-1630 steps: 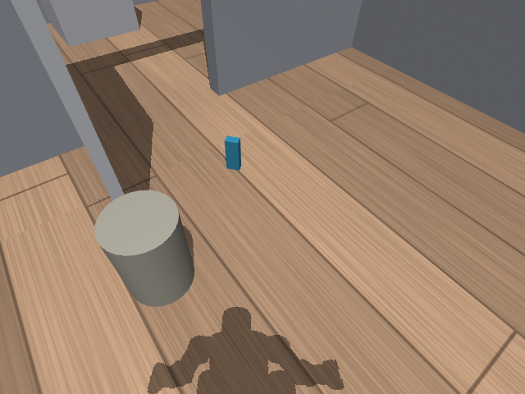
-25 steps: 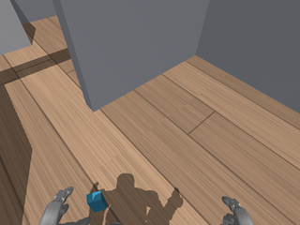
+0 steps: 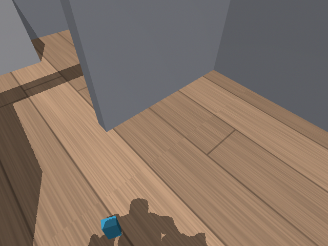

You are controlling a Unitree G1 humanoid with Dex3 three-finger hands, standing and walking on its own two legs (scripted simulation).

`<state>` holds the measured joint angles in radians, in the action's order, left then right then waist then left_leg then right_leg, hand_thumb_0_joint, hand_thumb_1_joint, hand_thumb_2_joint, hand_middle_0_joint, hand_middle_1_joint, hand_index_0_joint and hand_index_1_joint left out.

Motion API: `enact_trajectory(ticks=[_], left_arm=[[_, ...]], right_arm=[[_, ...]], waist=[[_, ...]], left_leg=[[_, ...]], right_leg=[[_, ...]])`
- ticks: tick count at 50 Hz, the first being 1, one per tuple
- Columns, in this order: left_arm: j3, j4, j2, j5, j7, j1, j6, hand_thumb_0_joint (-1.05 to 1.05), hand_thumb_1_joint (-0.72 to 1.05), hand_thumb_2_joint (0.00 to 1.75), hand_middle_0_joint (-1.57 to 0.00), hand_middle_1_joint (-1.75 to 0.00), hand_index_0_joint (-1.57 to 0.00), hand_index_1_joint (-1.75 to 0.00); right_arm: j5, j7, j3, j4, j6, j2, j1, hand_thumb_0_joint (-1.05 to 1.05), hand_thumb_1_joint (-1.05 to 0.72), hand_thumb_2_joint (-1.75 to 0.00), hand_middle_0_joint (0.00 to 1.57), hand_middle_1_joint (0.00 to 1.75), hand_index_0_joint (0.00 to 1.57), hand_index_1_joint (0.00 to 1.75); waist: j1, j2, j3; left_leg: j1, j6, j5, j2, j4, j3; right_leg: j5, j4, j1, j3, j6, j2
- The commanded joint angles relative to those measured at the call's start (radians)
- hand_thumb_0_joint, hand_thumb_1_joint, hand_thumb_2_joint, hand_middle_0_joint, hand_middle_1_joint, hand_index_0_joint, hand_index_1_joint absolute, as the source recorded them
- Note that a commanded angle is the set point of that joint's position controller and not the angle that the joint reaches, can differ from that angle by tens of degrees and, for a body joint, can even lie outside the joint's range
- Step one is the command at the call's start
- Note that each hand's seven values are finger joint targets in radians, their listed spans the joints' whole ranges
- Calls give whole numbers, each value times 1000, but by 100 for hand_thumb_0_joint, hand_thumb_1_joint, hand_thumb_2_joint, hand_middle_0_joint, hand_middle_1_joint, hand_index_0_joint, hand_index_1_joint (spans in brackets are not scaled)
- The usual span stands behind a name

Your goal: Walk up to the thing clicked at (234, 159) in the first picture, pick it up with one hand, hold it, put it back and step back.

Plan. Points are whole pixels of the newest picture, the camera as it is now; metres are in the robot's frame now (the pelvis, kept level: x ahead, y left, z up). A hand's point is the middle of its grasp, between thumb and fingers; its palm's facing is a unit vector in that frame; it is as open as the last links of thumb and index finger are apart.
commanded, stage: stand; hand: left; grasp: from the side
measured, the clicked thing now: (111, 228) +0.35 +0.26 -0.67
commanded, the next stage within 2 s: step back in 1.66 s
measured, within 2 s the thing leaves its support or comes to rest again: neither
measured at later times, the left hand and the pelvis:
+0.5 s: hand out of the picture +0.03 +0.25 -0.15, palm faces -0.01 -0.94 -0.35, open 7.4 cm; pelvis -0.01 +0.00 +0.01, yaw +0 degrees
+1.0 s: hand out of the picture +0.09 +0.24 -0.15, palm faces -0.01 -0.94 -0.34, open 7.4 cm; pelvis +0.02 -0.01 +0.01, yaw +0 degrees
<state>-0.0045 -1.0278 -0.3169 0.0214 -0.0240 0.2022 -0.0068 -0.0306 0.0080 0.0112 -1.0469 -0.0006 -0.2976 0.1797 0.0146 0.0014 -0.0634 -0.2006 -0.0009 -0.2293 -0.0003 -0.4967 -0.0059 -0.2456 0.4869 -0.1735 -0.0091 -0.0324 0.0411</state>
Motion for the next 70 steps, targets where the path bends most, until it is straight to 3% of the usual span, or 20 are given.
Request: enact_trajectory(ticks=[1, 3, 8, 14, 20, 25, 32, 40, 44, 48, 52, 55, 58, 61, 70], left_arm=[[-37, 25, -196, 2, -9, -53, -25, 0, 90, 90, -20, -30, -20, -30], [-34, 6, -196, 3, -8, -53, -25, 0, 90, 90, -20, -30, -20, -30], [-37, -33, -207, 5, -4, -65, -22, 0, 90, 90, -20, -30, -20, -30], [-33, -56, -207, 5, -2, -77, -27, 0, 90, 90, -20, -30, -20, -30], [-34, -72, -220, 3, 1, -82, -23, 0, 90, 90, -20, -30, -20, -30], [-33, -82, -222, 2, 2, -79, -26, 0, 90, 90, -20, -30, -20, -30], [-33, -83, -222, -4, 2, -93, -30, 0, 90, 90, -20, -30, -20, -30], [-37, -86, -221, -5, 4, -108, -25, 0, 90, 90, -20, -30, -20, -30], [-40, -82, -223, -6, 4, -119, -27, 0, 90, 90, -20, -30, -20, -30], [-41, -83, -222, -3, 4, -123, -23, 0, 90, 90, -20, -30, -20, -30], [-42, -79, -221, -6, 5, -125, -26, 0, 90, 90, -20, -30, -20, -30], [-43, -77, -223, -6, 4, -134, -26, 0, 90, 90, -20, -30, -20, -30], [-41, -73, -220, -6, 5, -132, -27, 0, 90, 90, -20, -30, -20, -30], [-43, -75, -224, -7, 6, -138, -23, 0, 90, 90, -20, -30, -20, -30], [-42, -72, -224, -6, 7, -133, -25, 0, 90, 90, -20, -30, -20, -30]], right_arm=[[5, 13, 46, 33, -23, -204, -45, 0, -90, -90, 20, 30, 20, 30], [6, 12, 47, 22, -22, -210, -62, 0, -90, -90, 20, 30, 20, 30], [5, 8, 48, -2, -14, -217, -68, 0, -90, -90, 20, 30, 20, 30], [9, 4, 44, -15, -19, -214, -84, 0, -90, -90, 20, 30, 20, 30], [9, 3, 42, -32, -14, -222, -82, 0, -90, -90, 20, 30, 20, 30], [14, 1, 37, -36, -16, -225, -83, 0, -90, -90, 20, 30, 20, 30], [15, 4, 32, -47, -21, -230, -83, 0, -90, -90, 20, 30, 20, 30], [14, 7, 29, -57, -23, -232, -81, 0, -90, -90, 20, 30, 20, 30], [16, 8, 31, -54, -26, -238, -89, 0, -90, -90, 20, 30, 20, 30], [15, 8, 31, -53, -25, -239, -96, 0, -90, -90, 20, 30, 20, 30], [16, 9, 32, -50, -29, -240, -103, 0, -90, -90, 20, 30, 20, 30], [16, 9, 33, -51, -26, -241, -101, 0, -90, -90, 20, 30, 20, 30], [16, 8, 34, -49, -26, -245, -109, 0, -90, -90, 20, 30, 20, 30], [15, 8, 30, -52, -25, -241, -105, 0, -90, -90, 20, 30, 20, 30], [16, 5, 31, -48, -25, -248, -110, 0, -90, -90, 20, 30, 20, 30]], waist=[[-9, -22, 28], [-2, -14, 30], [-5, -30, -9], [-4, -20, 22], [-8, -23, 10], [-9, -13, 27], [-13, -7, 60], [-13, -2, 62], [-11, -3, 73], [-13, -7, 63], [-11, 2, 98], [-16, 2, 86], [-15, 1, 95], [-18, -15, 71], [-16, -13, 76]], left_leg=[[2, -21, 27, 97, 175, -108], [12, -21, 19, 101, 188, -114], [-28, -20, -114, 101, 233, -121], [8, -16, -36, 98, 225, -114], [-2, -19, -91, 105, 234, -116], [14, -17, -51, 101, 224, -110], [63, -19, 85, 112, 209, -96], [67, -16, 114, 117, 218, -87], [80, -12, 178, 121, 217, -86], [73, -11, 139, 120, 227, -87], [114, -13, 242, 129, 208, -83], [107, -14, 205, 128, 210, -82], [116, -11, 238, 126, 204, -77], [85, -8, 173, 122, 223, -75], [93, -11, 172, 126, 224, -80]], right_leg=[[48, -133, 13, 76, 48, 67], [38, -149, 17, 73, 46, 69], [-22, -170, 12, 71, 39, 62], [6, -191, 21, 80, 38, 76], [-38, -200, 8, 84, 40, 76], [-17, -206, 12, 86, 38, 78], [113, -204, 43, 87, 41, 89], [143, -205, 68, 86, 40, 92], [181, -203, 79, 84, 37, 92], [157, -211, 75, 80, 36, 90], [230, -198, 90, 75, 36, 94], [204, -209, 84, 77, 37, 94], [239, -209, 87, 74, 34, 93], [204, -213, 92, 80, 39, 95], [180, -220, 84, 78, 39, 93]])
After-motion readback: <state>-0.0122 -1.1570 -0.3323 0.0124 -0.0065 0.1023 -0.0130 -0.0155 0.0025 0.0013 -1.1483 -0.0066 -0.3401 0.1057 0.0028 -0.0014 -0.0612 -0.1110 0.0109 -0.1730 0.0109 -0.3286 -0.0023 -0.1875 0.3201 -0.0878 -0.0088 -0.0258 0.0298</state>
